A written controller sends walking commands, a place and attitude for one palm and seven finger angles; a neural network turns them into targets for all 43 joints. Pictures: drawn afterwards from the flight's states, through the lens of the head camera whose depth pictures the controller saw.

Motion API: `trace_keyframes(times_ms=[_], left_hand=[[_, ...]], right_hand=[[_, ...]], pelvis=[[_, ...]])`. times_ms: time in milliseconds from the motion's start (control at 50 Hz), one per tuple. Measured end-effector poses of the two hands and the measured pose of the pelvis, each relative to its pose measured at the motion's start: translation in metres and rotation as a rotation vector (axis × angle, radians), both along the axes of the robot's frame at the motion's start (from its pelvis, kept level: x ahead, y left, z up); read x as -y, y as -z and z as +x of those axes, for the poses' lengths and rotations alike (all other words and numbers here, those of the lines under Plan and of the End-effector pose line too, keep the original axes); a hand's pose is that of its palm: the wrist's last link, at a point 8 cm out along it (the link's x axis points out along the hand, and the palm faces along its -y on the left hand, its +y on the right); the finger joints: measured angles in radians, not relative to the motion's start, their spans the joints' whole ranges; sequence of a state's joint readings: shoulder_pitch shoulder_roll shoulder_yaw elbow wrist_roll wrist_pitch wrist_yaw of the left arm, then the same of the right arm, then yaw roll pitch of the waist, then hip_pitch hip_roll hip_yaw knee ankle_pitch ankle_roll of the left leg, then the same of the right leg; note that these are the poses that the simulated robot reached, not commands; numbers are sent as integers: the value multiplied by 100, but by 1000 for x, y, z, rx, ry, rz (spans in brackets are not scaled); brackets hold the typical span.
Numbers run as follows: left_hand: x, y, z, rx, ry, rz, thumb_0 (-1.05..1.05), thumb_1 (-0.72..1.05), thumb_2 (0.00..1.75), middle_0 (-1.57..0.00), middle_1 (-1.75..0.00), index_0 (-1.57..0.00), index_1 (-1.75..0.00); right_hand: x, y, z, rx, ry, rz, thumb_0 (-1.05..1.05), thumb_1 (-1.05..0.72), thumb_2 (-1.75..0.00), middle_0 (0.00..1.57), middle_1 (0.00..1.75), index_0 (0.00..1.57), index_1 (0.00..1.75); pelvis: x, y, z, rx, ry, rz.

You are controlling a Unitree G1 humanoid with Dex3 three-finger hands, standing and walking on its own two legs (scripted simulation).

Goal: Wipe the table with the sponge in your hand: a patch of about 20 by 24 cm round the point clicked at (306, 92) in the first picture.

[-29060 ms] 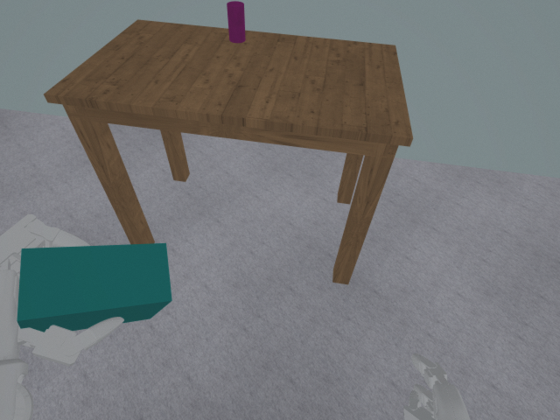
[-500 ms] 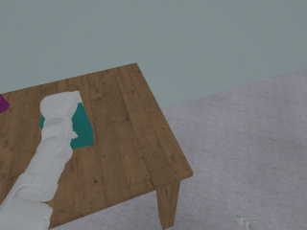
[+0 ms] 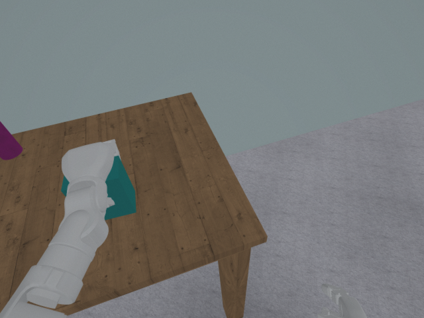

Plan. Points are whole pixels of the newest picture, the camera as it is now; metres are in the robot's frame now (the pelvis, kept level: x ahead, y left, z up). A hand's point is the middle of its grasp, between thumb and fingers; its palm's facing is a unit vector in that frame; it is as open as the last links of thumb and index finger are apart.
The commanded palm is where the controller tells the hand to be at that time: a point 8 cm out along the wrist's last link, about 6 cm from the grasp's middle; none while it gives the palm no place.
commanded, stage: wipe back along the middle lane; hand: left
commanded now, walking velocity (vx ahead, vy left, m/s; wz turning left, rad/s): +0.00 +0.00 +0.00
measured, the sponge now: (106, 196) +0.35 +0.27 +0.03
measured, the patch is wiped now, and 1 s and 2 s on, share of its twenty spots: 0.55 0.70 0.80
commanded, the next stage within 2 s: slide across to the third lane in 0.82 s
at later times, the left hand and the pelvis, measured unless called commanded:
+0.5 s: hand (103, 198) +0.31 +0.23 +0.09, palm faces +0.08 -0.07 -0.99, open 10.3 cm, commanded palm +0.26 +0.22 +0.11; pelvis +0.00 -0.01 +0.00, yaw -1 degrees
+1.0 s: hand (108, 223) +0.26 +0.21 +0.09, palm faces +0.10 -0.09 -0.99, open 10.3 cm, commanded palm +0.21 +0.20 +0.12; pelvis -0.02 -0.02 +0.00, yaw -2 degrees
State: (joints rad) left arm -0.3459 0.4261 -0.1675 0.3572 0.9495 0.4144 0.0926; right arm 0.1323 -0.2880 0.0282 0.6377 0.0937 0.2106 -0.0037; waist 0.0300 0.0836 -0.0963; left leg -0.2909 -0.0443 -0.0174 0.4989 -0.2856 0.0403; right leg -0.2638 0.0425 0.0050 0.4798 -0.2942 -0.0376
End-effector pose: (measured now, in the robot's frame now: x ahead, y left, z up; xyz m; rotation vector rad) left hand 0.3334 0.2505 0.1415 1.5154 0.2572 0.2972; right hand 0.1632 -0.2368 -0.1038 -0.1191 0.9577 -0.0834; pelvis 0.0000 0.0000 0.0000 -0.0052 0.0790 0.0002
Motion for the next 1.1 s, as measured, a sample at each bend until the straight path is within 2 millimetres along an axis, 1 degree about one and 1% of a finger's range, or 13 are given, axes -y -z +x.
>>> trace_keyframes(times_ms=[140,360,520,640,800,940,1100], left_hand=[[6,0,-14,16,-1,-9,0,-51,106,-66,-139,-67,-141],[14,0,-37,36,-3,-28,0,-50,106,-66,-139,-68,-141],[22,0,-54,49,-3,-36,0,-50,105,-65,-140,-68,-140],[31,0,-72,65,15,-50,0,-50,105,-64,-141,-68,-139],[41,1,-95,80,13,-60,0,-50,105,-63,-141,-68,-138],[46,1,-101,73,1,-60,0,-50,105,-64,-141,-69,-138],[52,0,-104,52,3,-58,0,-51,105,-64,-140,-69,-137]], right_hand=[[-6,-3,13,41,-17,22,1,-91,-90,20,30,19,30],[-11,-15,39,124,-49,37,1,-91,-90,20,30,19,30],[-13,-20,49,164,-66,51,1,-91,-90,20,30,19,30],[-14,-21,49,182,-73,71,1,-91,-90,20,30,19,30],[-14,-21,44,188,-83,82,1,-91,-90,20,30,19,30],[-10,-21,37,190,-84,78,1,-91,-90,20,30,19,30],[1,-22,29,195,-68,61,1,-91,-90,20,30,19,30]], pelvis=[[0,0,1,12,4,2],[3,0,3,30,12,5],[5,1,2,39,15,8],[7,1,1,49,21,10],[11,2,-8,70,25,15],[16,2,-16,83,25,19],[21,1,-20,97,26,20]])
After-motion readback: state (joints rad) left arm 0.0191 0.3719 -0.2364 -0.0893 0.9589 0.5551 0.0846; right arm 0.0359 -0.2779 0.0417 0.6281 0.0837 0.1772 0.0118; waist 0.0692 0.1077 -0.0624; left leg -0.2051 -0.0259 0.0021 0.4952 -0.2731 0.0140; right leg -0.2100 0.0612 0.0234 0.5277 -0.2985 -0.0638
